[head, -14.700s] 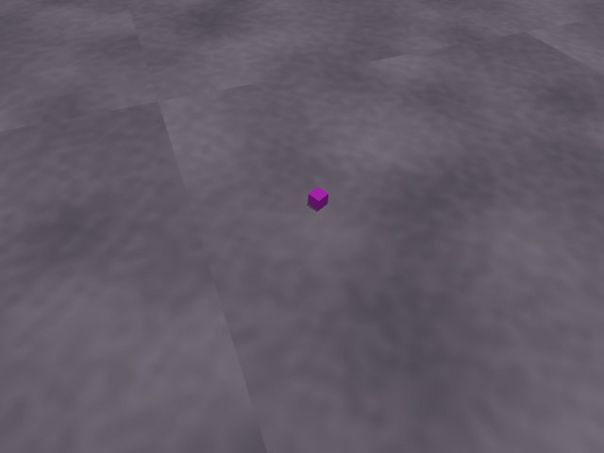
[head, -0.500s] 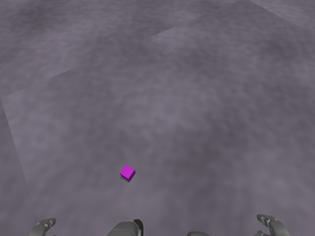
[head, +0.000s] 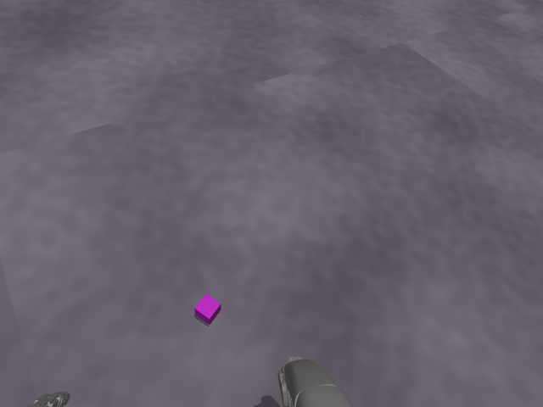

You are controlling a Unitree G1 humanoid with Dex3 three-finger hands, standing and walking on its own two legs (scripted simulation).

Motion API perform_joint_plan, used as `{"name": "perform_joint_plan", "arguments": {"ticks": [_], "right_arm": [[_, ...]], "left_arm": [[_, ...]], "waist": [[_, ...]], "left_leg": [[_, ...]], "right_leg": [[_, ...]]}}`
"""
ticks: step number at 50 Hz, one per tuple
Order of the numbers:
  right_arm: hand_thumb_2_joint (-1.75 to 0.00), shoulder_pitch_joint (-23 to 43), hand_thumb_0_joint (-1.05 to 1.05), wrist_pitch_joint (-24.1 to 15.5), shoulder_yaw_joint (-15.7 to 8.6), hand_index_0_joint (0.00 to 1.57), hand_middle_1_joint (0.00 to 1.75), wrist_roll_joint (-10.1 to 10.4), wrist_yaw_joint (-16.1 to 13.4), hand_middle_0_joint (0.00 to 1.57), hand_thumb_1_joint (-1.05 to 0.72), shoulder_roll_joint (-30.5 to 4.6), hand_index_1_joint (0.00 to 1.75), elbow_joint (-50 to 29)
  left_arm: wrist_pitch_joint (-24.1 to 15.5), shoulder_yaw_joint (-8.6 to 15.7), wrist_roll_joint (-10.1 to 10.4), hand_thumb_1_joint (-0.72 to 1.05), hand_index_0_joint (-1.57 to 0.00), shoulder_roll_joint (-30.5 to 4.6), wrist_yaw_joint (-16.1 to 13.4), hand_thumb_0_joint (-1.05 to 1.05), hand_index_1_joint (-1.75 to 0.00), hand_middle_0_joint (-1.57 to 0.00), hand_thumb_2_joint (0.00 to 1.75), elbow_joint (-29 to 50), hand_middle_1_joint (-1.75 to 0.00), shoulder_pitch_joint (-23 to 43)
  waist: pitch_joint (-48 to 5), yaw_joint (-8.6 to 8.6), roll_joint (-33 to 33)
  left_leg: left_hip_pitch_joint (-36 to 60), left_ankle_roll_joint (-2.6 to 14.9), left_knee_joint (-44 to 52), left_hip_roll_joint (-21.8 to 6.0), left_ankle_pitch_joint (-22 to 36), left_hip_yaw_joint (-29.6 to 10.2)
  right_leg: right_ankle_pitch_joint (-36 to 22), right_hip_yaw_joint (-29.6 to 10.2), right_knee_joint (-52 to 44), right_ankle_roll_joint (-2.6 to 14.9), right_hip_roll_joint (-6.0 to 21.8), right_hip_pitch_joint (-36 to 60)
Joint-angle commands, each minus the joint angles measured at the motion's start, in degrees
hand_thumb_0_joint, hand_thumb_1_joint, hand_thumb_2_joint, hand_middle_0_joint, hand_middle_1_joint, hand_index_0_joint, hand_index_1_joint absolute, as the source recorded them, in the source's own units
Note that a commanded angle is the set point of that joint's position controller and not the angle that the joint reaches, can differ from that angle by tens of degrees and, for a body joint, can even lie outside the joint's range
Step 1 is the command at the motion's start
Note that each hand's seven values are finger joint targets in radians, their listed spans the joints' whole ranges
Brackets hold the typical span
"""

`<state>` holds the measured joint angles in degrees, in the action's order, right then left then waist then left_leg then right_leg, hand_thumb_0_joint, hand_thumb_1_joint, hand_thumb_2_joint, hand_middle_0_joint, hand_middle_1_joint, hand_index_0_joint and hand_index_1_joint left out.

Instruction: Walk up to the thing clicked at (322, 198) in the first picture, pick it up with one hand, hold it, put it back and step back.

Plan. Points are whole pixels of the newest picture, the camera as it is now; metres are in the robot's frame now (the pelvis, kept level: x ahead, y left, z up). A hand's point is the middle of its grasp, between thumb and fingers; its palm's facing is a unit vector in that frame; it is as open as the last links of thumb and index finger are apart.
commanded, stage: walk up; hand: left
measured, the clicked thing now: (208, 309) +0.49 +0.12 -0.73
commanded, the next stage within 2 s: none
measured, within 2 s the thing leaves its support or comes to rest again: neither
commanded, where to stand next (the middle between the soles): +0.09 -0.07 m, yaw -5 degrees
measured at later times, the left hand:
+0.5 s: hand (147, 400) +0.15 +0.17 -0.13, palm faces -0.03 -0.93 -0.37, open 7.4 cm
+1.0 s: hand out of the picture -0.04 +0.23 -0.16, palm faces -0.05 -0.93 -0.36, open 7.4 cm
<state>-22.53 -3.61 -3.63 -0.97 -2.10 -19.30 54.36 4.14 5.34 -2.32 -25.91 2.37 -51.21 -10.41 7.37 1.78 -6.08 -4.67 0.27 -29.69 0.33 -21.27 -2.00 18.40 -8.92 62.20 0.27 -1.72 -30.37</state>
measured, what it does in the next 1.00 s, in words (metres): steps on the spot: right foot, then left foot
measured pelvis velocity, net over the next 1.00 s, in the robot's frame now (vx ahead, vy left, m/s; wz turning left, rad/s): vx -0.06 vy -0.05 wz -0.03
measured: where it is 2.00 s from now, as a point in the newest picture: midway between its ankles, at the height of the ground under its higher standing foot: outside the picture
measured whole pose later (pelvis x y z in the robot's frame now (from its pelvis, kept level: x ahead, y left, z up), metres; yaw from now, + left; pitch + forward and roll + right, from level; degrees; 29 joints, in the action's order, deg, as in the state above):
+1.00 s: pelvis -0.06 -0.05 +0.00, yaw -2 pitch -2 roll +0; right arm -15.7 -1.5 -2.7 -2.6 1.9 -20.7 49.1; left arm 0.8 3.8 -1.7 -24.7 1.9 -55.1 -19.4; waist 2.8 -0.1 -2.3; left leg -12.8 2.8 -33.8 -1.3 -19.3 2.0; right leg 28.1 -3.4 49.6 -0.8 -1.1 -19.1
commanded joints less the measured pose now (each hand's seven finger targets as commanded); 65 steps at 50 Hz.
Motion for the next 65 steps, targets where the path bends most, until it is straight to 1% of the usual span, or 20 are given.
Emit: {"name": "perform_joint_plan", "arguments": {"ticks": [1,7,10,12,13,16,20,29,34,36,38,42,47,50,54,55,57,58,60,65], "right_arm": [[-0.9,2.5,0.0,-1.6,-5.1,0.2,0.3,-0.3,-2.8,0.2,-0.9,-18.3,0.3,-6.6],[-0.9,6.0,0.0,1.0,-4.4,0.2,0.3,0.1,-2.4,0.2,-0.9,-17.6,0.3,-9.6],[-0.9,5.9,0.0,2.1,-3.6,0.2,0.3,1.4,-2.4,0.2,-0.9,-17.1,0.3,-10.6],[-0.9,-1.2,0.0,2.4,-1.7,0.2,0.3,2.6,-2.6,0.2,-0.9,-12.3,0.3,-10.9],[-0.9,-1.2,0.0,3.3,-2.3,0.2,0.3,1.9,-3.8,0.2,-0.9,-13.1,0.3,-9.4],[-0.9,-0.4,0.0,3.8,-3.2,0.2,0.3,1.9,-2.9,0.2,-0.9,-16.9,0.3,-7.2],[-0.9,2.8,0.0,4.2,-1.7,0.2,0.3,1.1,-1.5,0.2,-0.9,-15.0,0.3,-7.9],[-0.9,5.3,0.0,5.6,-2.5,0.2,0.3,-0.9,1.0,0.2,-0.9,-14.8,0.3,-8.3],[-0.9,-0.5,0.0,5.2,-3.5,0.2,0.3,-1.0,2.9,0.2,-0.9,-14.3,0.3,-6.2],[-0.9,1.7,0.0,4.0,-4.3,0.2,0.3,-2.0,2.4,0.2,-0.9,-18.4,0.3,-7.3],[-0.9,11.7,0.0,3.0,-4.6,0.2,0.3,-1.8,1.7,0.2,-0.9,-22.5,0.3,-10.3],[-0.9,13.3,0.0,0.7,-2.8,0.2,0.3,-1.2,0.5,0.2,-0.9,-16.9,0.3,-9.4],[-0.9,4.2,0.0,1.0,-5.0,0.2,0.3,-1.9,2.9,0.2,-0.9,-20.2,0.3,-8.7],[-0.9,1.5,0.0,1.1,-5.0,0.2,0.3,-1.7,3.5,0.2,-0.9,-20.4,0.3,-8.5],[-0.9,9.6,0.0,2.1,-4.3,0.2,0.3,-0.9,4.4,0.2,-0.9,-18.5,0.3,-11.7],[-0.9,10.9,0.0,2.4,-3.1,0.2,0.3,-0.6,4.5,0.2,-0.9,-14.9,0.3,-12.7],[-0.9,12.1,0.0,2.9,-1.8,0.2,0.3,-0.3,4.6,0.2,-0.9,-10.7,0.3,-16.3],[-0.9,12.2,0.0,3.7,-3.5,0.2,0.3,-0.7,4.2,0.2,-0.9,-15.7,0.3,-15.7],[-0.9,9.3,0.0,3.6,-4.3,0.2,0.3,-0.4,4.8,0.2,-0.9,-17.5,0.3,-13.0],[-0.9,4.3,0.0,4.5,-4.0,0.2,0.3,-0.6,5.4,0.2,-0.9,-14.0,0.3,-10.4]], "left_arm": [[-0.4,2.4,0.8,0.9,-0.2,-7.4,0.2,0.0,-0.3,-0.2,0.9,7.3,-0.3,3.7],[-1.0,1.9,1.2,0.9,-0.2,-7.0,-0.1,0.0,-0.3,-0.2,0.9,8.0,-0.3,5.4],[-1.6,3.1,0.6,0.9,-0.2,-8.6,-0.1,0.0,-0.3,-0.2,0.9,5.8,-0.3,-2.8],[-2.0,4.5,0.2,0.9,-0.2,-13.2,-0.8,0.0,-0.3,-0.2,0.9,7.5,-0.3,-5.2],[-1.8,3.9,0.4,0.9,-0.2,-13.4,-1.2,0.0,-0.3,-0.2,0.9,9.3,-0.3,-2.6],[-0.7,2.9,0.7,0.9,-0.2,-8.4,-1.6,0.0,-0.3,-0.2,0.9,12.4,-0.3,5.1],[-2.0,2.5,0.7,0.9,-0.2,-7.0,-2.6,0.0,-0.3,-0.2,0.9,11.3,-0.3,2.4],[-3.7,3.3,1.3,0.9,-0.2,-11.1,-4.2,0.0,-0.3,-0.2,0.9,9.6,-0.3,1.7],[-3.0,2.3,0.5,0.9,-0.2,-10.1,-3.6,0.0,-0.3,-0.2,0.9,10.0,-0.3,6.9],[-2.7,0.8,1.0,0.9,-0.2,-5.9,-3.2,0.0,-0.3,-0.2,0.9,9.5,-0.3,4.1],[-2.6,2.1,0.4,0.9,-0.2,-9.5,-3.5,0.0,-0.3,-0.2,0.9,6.4,-0.3,4.1],[-2.7,1.8,2.0,0.9,-0.2,-8.4,-2.3,0.0,-0.3,-0.2,0.9,2.5,-0.3,-3.5],[-6.5,1.6,1.0,0.9,-0.2,-11.2,-0.9,0.0,-0.3,-0.2,0.9,4.8,-0.3,-0.5],[-7.7,1.1,0.7,0.9,-0.2,-10.4,-0.5,0.0,-0.3,-0.2,0.9,4.8,-0.3,-0.1],[-9.6,1.0,1.3,0.9,-0.2,-7.9,-1.3,0.0,-0.3,-0.2,0.9,0.7,-0.3,-13.9],[-10.1,1.9,1.5,0.9,-0.2,-9.5,-2.0,0.0,-0.3,-0.2,0.9,-1.0,-0.3,-19.8],[-10.7,4.0,0.7,0.9,-0.2,-18.3,-3.5,0.0,-0.3,-0.2,0.9,0.1,-0.3,-22.5],[-10.2,4.0,1.0,0.9,-0.2,-19.6,-3.6,0.0,-0.3,-0.2,0.9,1.7,-0.3,-18.5],[-10.6,3.2,1.6,0.9,-0.2,-17.0,-3.7,0.0,-0.3,-0.2,0.9,3.8,-0.3,-12.3],[-11.4,1.6,1.6,0.9,-0.2,-13.0,-4.7,0.0,-0.3,-0.2,0.9,4.9,-0.3,-11.9]], "waist": [[2.2,-0.54,14.0],[-2.4,-0.07,18.9],[-9.7,-4.91,11.8],[-17.2,-4.8,-9.0],[-17.0,-4.9,-10.9],[-10.5,-1.95,0.4],[-9.2,-4.15,0.9],[-7.5,-3.55,-1.8],[-10.0,0.32,-1.2],[-8.7,0.36,15.3],[-2.8,-0.14,13.9],[-4.5,-3.54,7.7],[-3.3,3.18,17.9],[-0.7,3.91,17.0],[-2.8,-4.11,16.7],[-5.7,-7.11,10.4],[-3.6,-7.43,-2.7],[-1.3,-6.87,3.7],[4.2,-3.42,5.1],[1.3,-1.79,-0.1]], "left_leg": [[-2.5,8.2,6.4,-14.0,42.3,-6.8],[-4.8,8.2,0.7,-11.6,41.8,-2.4],[-6.4,6.04,-17.0,-8.4,37.9,-0.5],[-22.0,0.81,-40.5,5.6,-13.5,-0.2],[-20.5,1.14,-45.1,4.2,-20.4,-1.7],[-18.9,0.98,-46.6,2.7,-11.5,-5.2],[-21.0,0.39,-40.3,3.4,-7.0,-4.7],[-16.5,0.13,-23.3,1.1,-8.3,-3.2],[-3.5,3.13,-6.8,1.4,-0.3,0.9],[-5.4,8.27,10.3,-10.9,-15.8,-22.5],[-23.5,15.22,18.2,-22.5,-23.4,-34.4],[-8.6,7.02,10.7,-12.2,-2.0,-14.9],[4.0,14.42,13.9,-16.1,-18.3,-19.2],[3.7,14.96,12.9,-16.9,-11.5,-17.5],[-9.8,10.57,1.9,-10.9,4.5,-5.7],[-14.0,7.96,-8.4,-7.3,5.6,-1.6],[-38.0,1.45,-30.0,2.9,-8.5,-1.7],[-36.4,1.53,-32.1,-1.0,-8.7,-6.8],[-36.1,1.35,-32.2,-3.8,-2.8,-9.1],[-27.1,-0.9,-28.1,-2.8,4.3,-6.0]], "right_leg": [[-2.4,-0.7,-5.3,-0.59,0.2,-2.4],[-1.9,8.1,-22.3,0.68,1.9,10.5],[-13.8,9.0,-36.4,3.4,0.9,25.2],[-51.8,-13.9,-35.3,12.89,17.0,39.3],[-43.8,-20.0,-38.2,18.78,21.5,30.7],[-20.1,-6.8,-39.0,13.31,14.3,19.1],[-6.4,-6.0,-40.6,12.55,12.2,18.0],[-14.3,-11.0,-39.5,13.9,20.6,14.5],[11.1,-3.3,-37.4,6.41,13.8,3.7],[18.9,2.0,-18.5,2.24,3.4,-4.3],[14.2,-1.3,0.2,0.43,-0.9,2.0],[2.9,-3.0,0.3,0.4,-1.9,-1.6],[11.4,6.1,-13.8,-1.35,1.0,-5.4],[14.1,7.5,-21.4,-0.03,2.2,-3.0],[-0.5,13.5,-37.9,1.63,-0.4,20.0],[-6.1,11.0,-42.0,0.95,1.0,29.0],[3.2,-26.7,-49.9,5.62,22.5,36.4],[16.4,-30.3,-52.2,9.73,26.2,28.9],[16.7,-21.0,-51.9,9.42,22.2,24.5],[-26.7,0.2,-43.6,8.97,15.7,20.3]]}}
